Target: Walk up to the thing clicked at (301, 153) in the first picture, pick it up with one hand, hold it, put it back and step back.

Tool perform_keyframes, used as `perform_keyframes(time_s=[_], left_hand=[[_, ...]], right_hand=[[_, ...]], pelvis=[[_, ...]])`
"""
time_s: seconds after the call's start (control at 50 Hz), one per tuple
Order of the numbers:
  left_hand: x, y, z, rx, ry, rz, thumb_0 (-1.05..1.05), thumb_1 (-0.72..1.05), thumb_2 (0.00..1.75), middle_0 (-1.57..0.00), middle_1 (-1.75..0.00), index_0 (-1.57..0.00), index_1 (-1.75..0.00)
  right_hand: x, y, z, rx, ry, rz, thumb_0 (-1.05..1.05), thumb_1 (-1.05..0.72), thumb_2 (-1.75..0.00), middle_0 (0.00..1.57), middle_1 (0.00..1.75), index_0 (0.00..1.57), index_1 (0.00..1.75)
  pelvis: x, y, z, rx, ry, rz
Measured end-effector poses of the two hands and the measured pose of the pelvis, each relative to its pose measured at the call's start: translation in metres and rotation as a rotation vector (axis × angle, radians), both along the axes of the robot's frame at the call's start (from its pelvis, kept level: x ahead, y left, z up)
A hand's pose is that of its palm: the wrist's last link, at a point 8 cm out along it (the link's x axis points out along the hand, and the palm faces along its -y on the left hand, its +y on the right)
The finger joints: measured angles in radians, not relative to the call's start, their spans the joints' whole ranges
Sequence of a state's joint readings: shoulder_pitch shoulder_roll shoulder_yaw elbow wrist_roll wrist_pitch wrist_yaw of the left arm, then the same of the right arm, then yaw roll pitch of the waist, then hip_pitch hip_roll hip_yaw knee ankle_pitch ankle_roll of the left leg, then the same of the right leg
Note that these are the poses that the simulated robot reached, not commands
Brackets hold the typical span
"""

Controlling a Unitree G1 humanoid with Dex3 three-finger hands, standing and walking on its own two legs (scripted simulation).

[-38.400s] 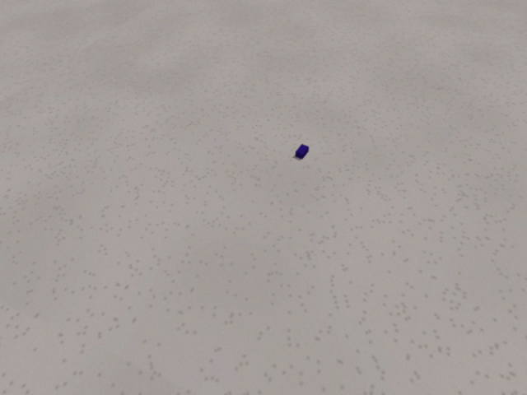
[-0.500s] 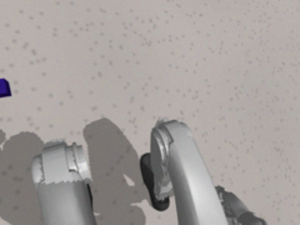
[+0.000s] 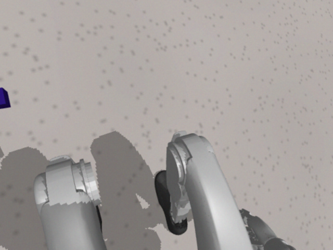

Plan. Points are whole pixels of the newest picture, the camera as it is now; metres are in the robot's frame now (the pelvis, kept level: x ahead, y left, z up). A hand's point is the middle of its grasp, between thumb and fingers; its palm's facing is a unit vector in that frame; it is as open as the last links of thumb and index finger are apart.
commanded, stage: rise first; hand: left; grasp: from above
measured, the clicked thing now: out of the picture +0.48 +0.37 -0.30
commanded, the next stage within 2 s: approach in 0.36 s
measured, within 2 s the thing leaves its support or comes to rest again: neither
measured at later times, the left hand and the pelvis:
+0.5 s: hand out of the picture +0.43 +0.40 -0.17, palm faces -0.44 -0.12 -0.89, open 12.7 cm; pelvis +0.00 +0.00 +0.00, yaw +0 degrees
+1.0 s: hand out of the picture +0.49 +0.35 -0.15, palm faces -0.40 -0.07 -0.92, open 12.7 cm; pelvis +0.00 +0.00 +0.01, yaw +0 degrees
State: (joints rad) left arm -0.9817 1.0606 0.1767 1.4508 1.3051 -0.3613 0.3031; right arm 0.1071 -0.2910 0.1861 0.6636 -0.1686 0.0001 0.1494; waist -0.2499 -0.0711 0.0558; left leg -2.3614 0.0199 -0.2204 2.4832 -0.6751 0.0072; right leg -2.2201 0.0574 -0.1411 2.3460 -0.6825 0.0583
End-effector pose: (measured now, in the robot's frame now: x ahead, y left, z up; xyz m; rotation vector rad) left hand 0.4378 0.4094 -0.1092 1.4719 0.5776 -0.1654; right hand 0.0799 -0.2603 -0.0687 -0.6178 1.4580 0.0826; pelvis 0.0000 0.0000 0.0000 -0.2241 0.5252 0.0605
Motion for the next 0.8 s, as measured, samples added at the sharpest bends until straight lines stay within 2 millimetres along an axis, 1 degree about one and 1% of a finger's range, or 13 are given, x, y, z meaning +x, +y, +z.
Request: perform_keyframes(time_s=[0.14, 0.36, 0.6, 0.68, 0.8], left_hand=[[-0.001, -0.001, -0.003, -0.013, 0.014, -0.013, 0.0, -0.23, 0.76, -0.39, -0.67, -0.37, -0.68], [-0.001, -0.004, 0.0, -0.015, -0.001, -0.027, 0.0, -0.26, 0.78, -0.37, -0.67, -0.35, -0.7], [0.004, -0.008, 0.001, 0.004, 0.003, -0.029, 0.0, -0.28, 0.79, -0.35, -0.7, -0.34, -0.72], [0.013, -0.017, 0.0, 0.006, -0.001, -0.056, 0.0, -0.28, 0.79, -0.35, -0.72, -0.33, -0.74], [0.038, -0.045, 0.002, -0.008, -0.052, -0.097, 0.0, -0.27, 0.78, -0.35, -0.74, -0.34, -0.75]], right_hand=[[0.001, 0.0, 0.002, -0.007, 0.007, 0.008, 0.0, -0.9, -0.89, 0.2, 0.3, 0.2, 0.3], [0.003, -0.002, 0.004, -0.012, -0.005, 0.009, 0.0, -0.9, -0.89, 0.2, 0.3, 0.2, 0.3], [-0.001, 0.0, 0.0, -0.001, -0.009, -0.001, 0.0, -0.9, -0.89, 0.2, 0.3, 0.2, 0.3], [-0.004, 0.002, 0.001, 0.001, -0.002, -0.008, 0.0, -0.9, -0.89, 0.2, 0.3, 0.2, 0.3], [-0.011, 0.002, 0.006, -0.001, -0.006, -0.035, 0.0, -0.91, -0.89, 0.2, 0.3, 0.2, 0.3]], pelvis=[[0.0, 0.0, 0.001, -0.003, -0.002, 0.003], [-0.001, 0.0, 0.001, -0.002, -0.006, 0.001], [-0.001, -0.001, 0.0, 0.004, -0.001, 0.001], [0.0, -0.001, 0.0, 0.006, 0.009, 0.0], [0.002, -0.002, 0.002, 0.007, 0.022, 0.002]])
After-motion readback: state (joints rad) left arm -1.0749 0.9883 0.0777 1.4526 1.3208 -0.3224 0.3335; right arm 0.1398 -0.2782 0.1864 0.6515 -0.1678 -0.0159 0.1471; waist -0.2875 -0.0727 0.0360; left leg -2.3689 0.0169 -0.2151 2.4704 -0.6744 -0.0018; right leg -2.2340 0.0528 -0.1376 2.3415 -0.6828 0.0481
